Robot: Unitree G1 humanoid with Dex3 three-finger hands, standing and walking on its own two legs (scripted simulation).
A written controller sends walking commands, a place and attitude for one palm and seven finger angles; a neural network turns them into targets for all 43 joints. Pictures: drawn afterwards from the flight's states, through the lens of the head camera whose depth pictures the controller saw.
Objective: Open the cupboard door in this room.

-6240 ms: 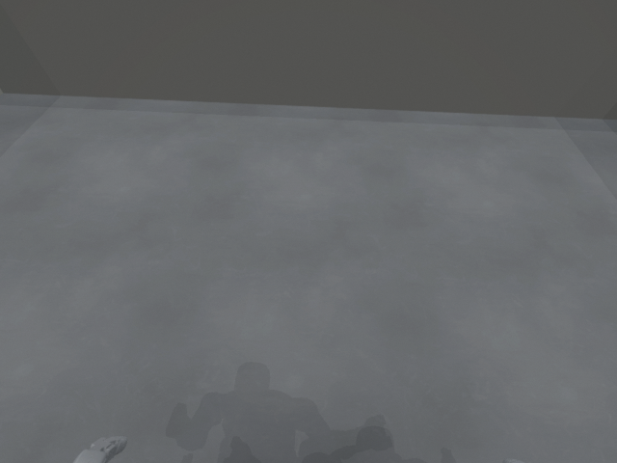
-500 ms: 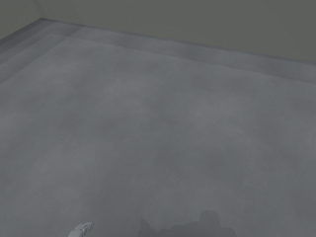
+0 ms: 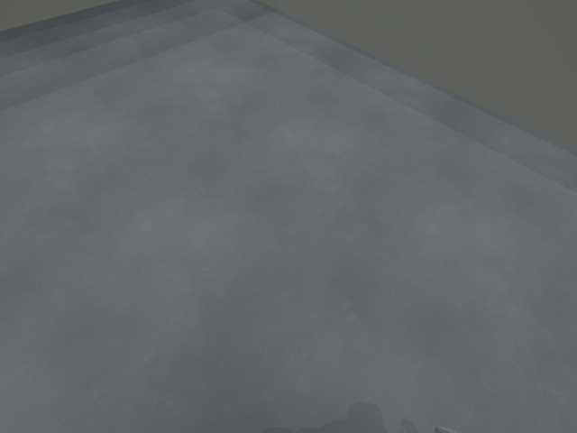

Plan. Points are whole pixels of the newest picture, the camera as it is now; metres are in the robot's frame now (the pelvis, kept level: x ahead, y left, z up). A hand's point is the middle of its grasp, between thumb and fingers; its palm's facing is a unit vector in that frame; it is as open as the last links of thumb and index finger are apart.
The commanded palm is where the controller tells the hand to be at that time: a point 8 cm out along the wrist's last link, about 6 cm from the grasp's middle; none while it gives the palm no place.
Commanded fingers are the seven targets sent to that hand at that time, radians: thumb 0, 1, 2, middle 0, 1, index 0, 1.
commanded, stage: turn or walk to find it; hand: left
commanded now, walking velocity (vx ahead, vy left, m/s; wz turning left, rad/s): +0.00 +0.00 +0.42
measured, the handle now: out of the picture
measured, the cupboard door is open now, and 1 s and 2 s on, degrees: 0 0 0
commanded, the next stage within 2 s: none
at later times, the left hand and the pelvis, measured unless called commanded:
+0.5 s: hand out of the picture +0.04 +0.17 -0.13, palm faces +0.20 -0.93 -0.29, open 7.3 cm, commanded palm none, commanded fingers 0.00 0.90 0.90 -0.20 -0.30 -0.20 -0.30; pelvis -0.03 -0.04 +0.01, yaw +12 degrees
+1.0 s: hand out of the picture -0.15 +0.19 -0.18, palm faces +0.47 -0.85 -0.23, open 7.3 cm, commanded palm none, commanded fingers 0.00 0.90 0.90 -0.20 -0.30 -0.20 -0.30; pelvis -0.08 -0.01 +0.00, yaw +25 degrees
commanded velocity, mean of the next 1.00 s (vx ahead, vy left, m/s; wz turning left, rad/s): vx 0.00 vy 0.00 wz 0.42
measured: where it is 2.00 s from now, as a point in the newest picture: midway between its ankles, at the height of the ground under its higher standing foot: outside the picture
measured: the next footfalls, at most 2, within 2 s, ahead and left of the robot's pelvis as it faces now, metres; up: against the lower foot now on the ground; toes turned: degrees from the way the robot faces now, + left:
right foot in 0.40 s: +0.03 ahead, -0.13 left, +0.00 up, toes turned +5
left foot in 0.90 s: -0.10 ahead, +0.09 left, +0.00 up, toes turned +28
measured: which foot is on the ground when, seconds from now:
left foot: down 0.00-0.40, up 0.42-0.88, down 0.90-1.00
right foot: up 0.00-0.38, down 0.40-0.90, up 0.92-1.00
